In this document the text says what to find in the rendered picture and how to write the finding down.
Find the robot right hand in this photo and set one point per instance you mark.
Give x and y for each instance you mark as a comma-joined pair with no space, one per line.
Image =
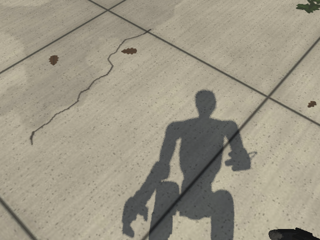
291,234

